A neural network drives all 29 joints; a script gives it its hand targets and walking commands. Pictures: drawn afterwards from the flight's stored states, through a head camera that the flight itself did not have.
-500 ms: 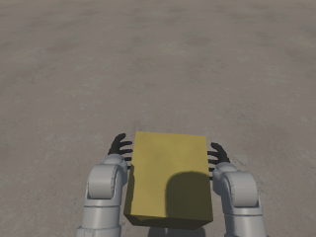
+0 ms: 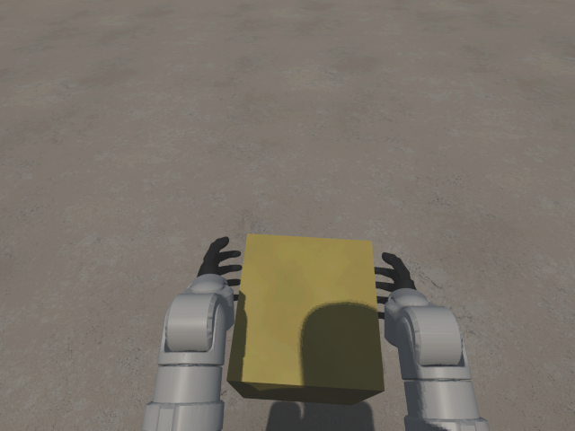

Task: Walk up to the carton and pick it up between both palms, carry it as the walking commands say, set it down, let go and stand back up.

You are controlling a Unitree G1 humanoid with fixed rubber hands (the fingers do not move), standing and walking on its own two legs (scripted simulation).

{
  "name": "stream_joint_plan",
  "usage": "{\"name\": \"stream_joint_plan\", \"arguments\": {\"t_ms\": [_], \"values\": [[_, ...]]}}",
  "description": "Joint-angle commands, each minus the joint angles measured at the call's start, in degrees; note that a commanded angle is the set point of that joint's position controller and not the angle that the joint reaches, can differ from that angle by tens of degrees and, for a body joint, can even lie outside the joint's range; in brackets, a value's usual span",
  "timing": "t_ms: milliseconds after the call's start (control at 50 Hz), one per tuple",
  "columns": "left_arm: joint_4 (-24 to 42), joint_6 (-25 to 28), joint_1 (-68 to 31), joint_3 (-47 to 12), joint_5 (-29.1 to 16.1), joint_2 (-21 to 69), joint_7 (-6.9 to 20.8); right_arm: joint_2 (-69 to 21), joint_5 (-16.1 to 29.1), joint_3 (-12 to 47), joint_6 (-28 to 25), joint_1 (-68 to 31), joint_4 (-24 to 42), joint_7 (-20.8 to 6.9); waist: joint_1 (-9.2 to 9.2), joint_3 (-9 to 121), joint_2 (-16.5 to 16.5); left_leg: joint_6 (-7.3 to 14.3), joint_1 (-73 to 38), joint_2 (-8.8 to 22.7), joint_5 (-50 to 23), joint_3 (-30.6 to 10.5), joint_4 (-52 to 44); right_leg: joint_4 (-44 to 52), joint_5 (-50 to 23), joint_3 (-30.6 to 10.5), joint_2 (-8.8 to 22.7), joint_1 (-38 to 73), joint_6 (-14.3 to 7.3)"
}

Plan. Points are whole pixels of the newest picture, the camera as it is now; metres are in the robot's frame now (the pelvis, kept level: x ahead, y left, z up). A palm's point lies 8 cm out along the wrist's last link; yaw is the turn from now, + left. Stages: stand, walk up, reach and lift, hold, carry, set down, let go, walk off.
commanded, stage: carry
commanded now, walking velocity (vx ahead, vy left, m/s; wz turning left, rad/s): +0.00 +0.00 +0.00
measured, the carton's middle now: (303, 325) +0.30 +0.00 -0.01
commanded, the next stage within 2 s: none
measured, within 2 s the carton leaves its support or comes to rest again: neither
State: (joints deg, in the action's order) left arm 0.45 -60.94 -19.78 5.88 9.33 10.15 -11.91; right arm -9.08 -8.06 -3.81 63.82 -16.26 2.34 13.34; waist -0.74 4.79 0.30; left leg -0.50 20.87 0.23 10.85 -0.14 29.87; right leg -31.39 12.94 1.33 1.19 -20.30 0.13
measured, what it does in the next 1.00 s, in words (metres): stands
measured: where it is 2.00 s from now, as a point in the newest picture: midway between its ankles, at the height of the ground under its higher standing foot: outside the picture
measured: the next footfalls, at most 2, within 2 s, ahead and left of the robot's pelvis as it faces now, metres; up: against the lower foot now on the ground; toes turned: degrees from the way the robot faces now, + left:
none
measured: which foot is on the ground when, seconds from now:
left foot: down 0.00-1.00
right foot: down 0.00-1.00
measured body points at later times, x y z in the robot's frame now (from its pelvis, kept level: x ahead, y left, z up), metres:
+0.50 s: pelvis +0.00 +0.00 +0.00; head +0.00 +0.00 +0.45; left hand +0.33 +0.12 +0.08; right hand +0.31 -0.14 +0.06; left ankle +0.05 +0.13 -0.73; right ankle +0.04 -0.12 -0.73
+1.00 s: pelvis +0.00 +0.00 +0.00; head +0.00 -0.01 +0.45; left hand +0.33 +0.12 +0.08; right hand +0.31 -0.14 +0.06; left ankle +0.05 +0.13 -0.73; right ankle +0.04 -0.12 -0.73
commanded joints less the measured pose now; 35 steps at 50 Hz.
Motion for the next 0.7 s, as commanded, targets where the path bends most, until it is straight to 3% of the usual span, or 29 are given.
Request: {"name": "stream_joint_plan", "arguments": {"t_ms": [0, 200, 680], "values": [[3.9, 1.9, -19.4, -25.4, -17.4, 57.7, 11.4, -54.5, 17.2, 24.8, -5.9, -31.3, 10.6, -12.3, 0.11, 18.6, -0.6, 2.4, -5.8, 5.9, -3.5, -2.6, -4.3, 5.4, -1.5, -3.5, 5.5, 7.1, -1.2], [1.5, 3.7, -19.4, -23.2, -16.5, 55.8, 10.9, -52.6, 16.3, 22.5, -7.6, -31.3, 8.1, -11.7, 0.31, 19.6, -0.5, 2.3, -6.4, 6.3, -6.0, -2.2, -3.8, 4.9, -3.2, -3.2, 5.6, 8.0, -1.1], [2.8, 5.3, -19.0, -21.9, -16.5, 52.2, 8.9, -49.3, 15.7, 20.3, -9.1, -29.8, 8.0, -9.8, 0.54, 20.1, -0.6, 2.0, -6.4, 6.8, -7.5, -1.3, -3.0, 4.4, -5.0, -2.6, 5.9, 8.9, -1.1]]}}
